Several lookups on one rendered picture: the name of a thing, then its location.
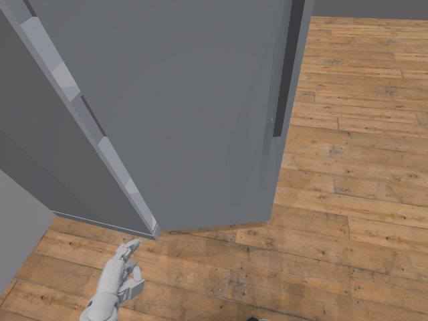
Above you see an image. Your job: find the handle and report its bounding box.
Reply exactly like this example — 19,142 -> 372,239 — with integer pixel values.
271,0 -> 305,137

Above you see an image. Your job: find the fridge door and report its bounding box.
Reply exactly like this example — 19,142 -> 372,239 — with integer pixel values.
28,0 -> 314,231

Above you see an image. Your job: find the robot left hand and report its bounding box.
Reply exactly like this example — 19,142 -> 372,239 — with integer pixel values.
95,239 -> 144,304

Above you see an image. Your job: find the left robot forearm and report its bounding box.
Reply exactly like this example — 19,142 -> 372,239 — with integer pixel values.
80,293 -> 119,321

